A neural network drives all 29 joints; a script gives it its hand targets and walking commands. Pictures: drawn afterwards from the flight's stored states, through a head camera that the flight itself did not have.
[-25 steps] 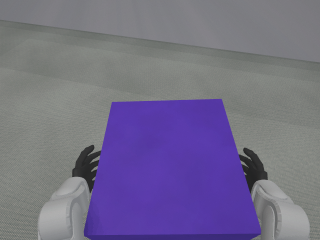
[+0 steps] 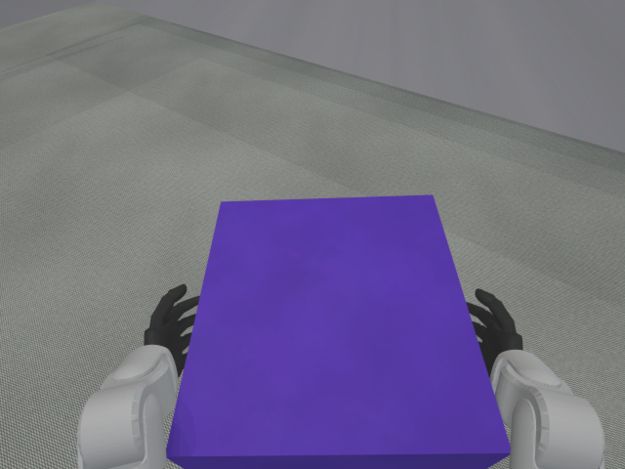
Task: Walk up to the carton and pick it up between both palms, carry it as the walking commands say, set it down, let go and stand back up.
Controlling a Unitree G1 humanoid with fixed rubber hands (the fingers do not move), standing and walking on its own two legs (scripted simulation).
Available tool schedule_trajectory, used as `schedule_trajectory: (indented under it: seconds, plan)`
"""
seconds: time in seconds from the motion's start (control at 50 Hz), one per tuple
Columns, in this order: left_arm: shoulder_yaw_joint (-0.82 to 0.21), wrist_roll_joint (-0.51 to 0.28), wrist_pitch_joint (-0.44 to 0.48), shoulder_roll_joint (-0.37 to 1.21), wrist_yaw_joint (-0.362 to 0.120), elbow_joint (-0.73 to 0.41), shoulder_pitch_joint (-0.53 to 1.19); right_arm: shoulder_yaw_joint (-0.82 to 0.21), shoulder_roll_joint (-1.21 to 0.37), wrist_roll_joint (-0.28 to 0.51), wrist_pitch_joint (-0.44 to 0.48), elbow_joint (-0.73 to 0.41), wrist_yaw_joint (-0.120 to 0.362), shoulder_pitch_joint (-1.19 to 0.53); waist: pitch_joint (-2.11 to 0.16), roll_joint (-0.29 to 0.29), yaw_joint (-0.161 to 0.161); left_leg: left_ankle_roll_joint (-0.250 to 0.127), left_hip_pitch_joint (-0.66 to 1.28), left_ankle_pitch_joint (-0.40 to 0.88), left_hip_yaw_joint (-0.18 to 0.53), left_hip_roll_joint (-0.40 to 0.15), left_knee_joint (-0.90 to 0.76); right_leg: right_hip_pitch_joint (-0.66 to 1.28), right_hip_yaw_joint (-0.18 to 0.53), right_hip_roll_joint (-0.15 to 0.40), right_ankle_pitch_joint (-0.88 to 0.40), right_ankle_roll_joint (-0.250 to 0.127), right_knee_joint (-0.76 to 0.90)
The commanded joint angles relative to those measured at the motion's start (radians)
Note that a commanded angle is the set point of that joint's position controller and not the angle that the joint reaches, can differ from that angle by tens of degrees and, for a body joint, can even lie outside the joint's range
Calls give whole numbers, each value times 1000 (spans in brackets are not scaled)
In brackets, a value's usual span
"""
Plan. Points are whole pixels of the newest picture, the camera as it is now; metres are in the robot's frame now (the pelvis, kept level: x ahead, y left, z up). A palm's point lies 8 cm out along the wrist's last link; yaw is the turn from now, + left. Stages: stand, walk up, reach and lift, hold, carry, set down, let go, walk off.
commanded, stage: carry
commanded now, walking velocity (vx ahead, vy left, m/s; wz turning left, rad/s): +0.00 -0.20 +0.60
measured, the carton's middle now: (330, 349) +0.28 -0.02 +0.00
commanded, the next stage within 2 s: none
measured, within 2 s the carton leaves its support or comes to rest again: neither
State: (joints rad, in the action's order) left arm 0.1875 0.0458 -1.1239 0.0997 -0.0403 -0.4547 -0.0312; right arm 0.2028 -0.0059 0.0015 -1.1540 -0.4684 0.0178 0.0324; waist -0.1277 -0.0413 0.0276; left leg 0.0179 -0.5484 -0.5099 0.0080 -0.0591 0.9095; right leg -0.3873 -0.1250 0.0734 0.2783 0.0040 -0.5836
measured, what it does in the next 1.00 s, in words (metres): steps to the right, turning left: left foot, then right foot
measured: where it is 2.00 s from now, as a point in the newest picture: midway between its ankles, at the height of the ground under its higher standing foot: outside the picture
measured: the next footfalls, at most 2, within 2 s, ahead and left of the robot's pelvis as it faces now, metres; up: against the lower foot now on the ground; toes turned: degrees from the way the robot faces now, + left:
left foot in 0.18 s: +0.02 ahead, +0.07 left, +0.00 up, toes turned +16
right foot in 0.46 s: +0.12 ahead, -0.23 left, +0.00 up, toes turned +11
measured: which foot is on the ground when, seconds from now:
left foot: up 0.00-0.16, down 0.18-0.46, up 0.48-0.70, down 0.72-1.00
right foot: down 0.00-0.18, up 0.20-0.44, down 0.46-0.72, up 0.74-0.98, down 1.00-1.00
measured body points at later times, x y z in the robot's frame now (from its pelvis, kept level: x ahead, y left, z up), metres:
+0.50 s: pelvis +0.02 -0.12 +0.00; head +0.02 -0.13 +0.45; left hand +0.21 +0.13 +0.08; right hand +0.32 -0.23 +0.07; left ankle -0.02 +0.04 -0.71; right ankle +0.08 -0.23 -0.73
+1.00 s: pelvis +0.08 -0.22 +0.00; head +0.08 -0.22 +0.45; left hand +0.18 +0.08 +0.08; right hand +0.39 -0.23 +0.08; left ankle -0.01 -0.08 -0.73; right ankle +0.17 -0.32 -0.73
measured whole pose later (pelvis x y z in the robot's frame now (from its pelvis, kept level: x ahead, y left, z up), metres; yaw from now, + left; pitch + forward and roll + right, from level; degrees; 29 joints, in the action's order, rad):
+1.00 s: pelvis +0.08 -0.22 +0.00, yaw +38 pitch +5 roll -1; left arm 0.20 0.02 -1.13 0.04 -0.05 -0.47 0.01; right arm 0.19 -0.06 -0.04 -1.15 -0.51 0.02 0.01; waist -0.11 -0.03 0.02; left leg 0.06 -0.40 -0.28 0.05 -0.08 0.59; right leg -0.38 -0.09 0.07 0.33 0.05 -0.55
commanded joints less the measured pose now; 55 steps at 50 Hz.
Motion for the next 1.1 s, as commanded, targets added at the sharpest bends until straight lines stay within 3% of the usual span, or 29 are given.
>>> schedule_trajectory:
  seconds: [0.0,0.06,0.12,0.14,0.16,0.18,0.2,0.24,0.28,0.4,0.42,0.44,0.46,0.48,0.52,0.56,0.62,0.66,0.68,0.7,0.72,0.74,0.78,0.82,0.96,0.98,1.0,1.02,1.08]
  plan:
    - [-782,-306,-13,661,-152,-136,397,-847,-762,328,0,-131,194,-496,-80,227,-5,-22,-13,-20,-93,1,170,81,88,218,-152,-112,233]
    - [-776,-295,-16,642,-146,-108,357,-832,-731,323,-6,-97,190,-448,-90,262,-17,-20,73,19,-181,39,-17,132,-2,184,-243,-123,169]
    - [-787,-300,-27,629,-145,-98,363,-814,-719,313,-15,-57,192,-416,-115,199,-1,-48,249,203,-179,33,-354,127,-27,195,-264,-94,61]
    - [-791,-298,-30,622,-144,-106,359,-807,-719,308,-17,-52,194,-407,-116,128,6,-52,373,300,-101,-21,-515,48,-55,175,-187,-37,-13]
    - [-798,-298,-34,610,-144,-122,384,-790,-727,302,-18,-45,198,-377,-122,-57,19,-86,549,306,226,-229,-596,-202,-58,122,16,34,-170]
    - [-781,-291,-50,621,-152,-78,352,-760,-715,270,-15,-5,200,-327,-97,-299,8,-230,595,781,546,-477,-574,-385,-32,6,310,72,-307]
    - [-783,-307,-46,638,-163,-76,381,-765,-723,271,-14,-35,204,-371,-122,-206,12,-298,536,905,489,-453,-517,-342,103,67,289,69,-451]
    - [-820,-367,-29,708,-175,-131,502,-777,-763,280,-1,-103,205,-447,-142,-108,11,-247,441,652,323,-338,-544,-297,119,57,211,69,-528]
    - [-825,-374,-18,718,-172,-147,511,-791,-773,287,4,-125,201,-456,-119,-117,2,-177,347,503,180,-217,-561,-214,94,35,120,74,-392]
    - [-775,-319,-28,663,-157,-87,341,-792,-710,283,-6,-124,196,-376,-153,-169,-6,-99,210,470,127,-142,-432,109,-22,-63,39,41,103]
    - [-767,-313,-30,662,-158,-79,336,-792,-708,286,-9,-128,197,-383,-143,-119,-14,-76,120,429,114,-108,-372,210,13,-33,0,30,208]
    - [-762,-305,-30,645,-159,-74,335,-797,-713,290,-11,-120,197,-384,-147,60,-22,-39,-3,292,50,-49,-218,313,173,123,-29,-6,314]
    - [-775,-295,-24,628,-159,-66,301,-808,-722,287,-19,-104,198,-378,-160,390,-25,2,-153,-68,-97,87,-62,297,392,374,-136,-108,347]
    - [-796,-309,-16,661,-157,-108,369,-846,-743,301,-15,-132,201,-441,-147,384,-15,-14,-81,-169,-68,21,133,190,337,371,-237,-168,285]
    - [-784,-303,-11,668,-159,-135,398,-854,-773,324,-5,-137,201,-507,-106,232,-10,-28,-26,-78,-78,9,191,121,136,262,-221,-122,243]
    - [-774,-292,-10,657,-154,-122,389,-842,-765,323,-4,-120,196,-484,-87,244,-9,-19,23,4,-137,18,79,117,9,191,-176,-101,217]
    - [-777,-290,-15,641,-150,-102,359,-822,-725,313,-10,-88,194,-436,-115,251,-20,-30,116,32,-186,43,-98,178,-4,204,-271,-128,158]
    - [-788,-296,-23,634,-150,-99,371,-811,-719,304,-14,-61,196,-414,-119,192,-2,-50,258,205,-170,27,-364,136,-31,207,-262,-86,76]
    - [-795,-295,-25,627,-150,-110,372,-803,-716,299,-15,-56,198,-407,-117,122,4,-51,376,293,-95,-32,-522,59,-63,184,-189,-30,-3]
    - [-800,-295,-28,613,-150,-123,394,-787,-721,292,-16,-49,202,-378,-126,-67,16,-85,548,298,233,-243,-610,-187,-65,128,20,41,-166]
    - [-783,-289,-44,628,-158,-77,358,-758,-711,262,-11,-18,204,-332,-90,-303,6,-227,582,762,538,-482,-591,-368,-45,7,313,79,-298]
    - [-793,-310,-40,646,-168,-80,401,-763,-715,265,-10,-48,206,-379,-114,-207,12,-294,530,879,478,-453,-527,-328,90,65,297,76,-447]
    - [-829,-366,-23,706,-181,-136,513,-770,-748,270,2,-110,206,-445,-137,-104,8,-237,446,629,305,-333,-556,-286,111,55,207,74,-513]
    - [-832,-373,-13,712,-178,-154,528,-782,-759,273,6,-132,200,-455,-114,-119,0,-175,371,497,174,-220,-572,-221,87,35,116,82,-392]
    - [-776,-312,-31,662,-160,-82,354,-792,-696,276,-13,-131,197,-391,-135,-153,-16,-85,166,457,114,-126,-403,163,-22,-50,18,44,166]
    - [-770,-308,-33,654,-160,-77,354,-794,-697,282,-15,-131,198,-402,-137,-39,-25,-55,58,386,85,-85,-298,280,74,37,-24,24,254]
    - [-768,-295,-32,633,-160,-57,331,-793,-705,276,-19,-107,197,-384,-156,258,-28,5,-125,86,-36,27,-114,369,323,298,-186,-43,331]
    - [-782,-287,-22,655,-159,-69,323,-830,-723,287,-22,-120,202,-412,-156,435,-19,1,-107,-202,-94,42,75,222,350,395,-250,-141,300]
    - [-781,-295,-7,669,-160,-142,425,-853,-770,320,-7,-141,202,-521,-83,229,-10,-22,-35,-59,-84,2,173,132,94,244,-193,-103,248]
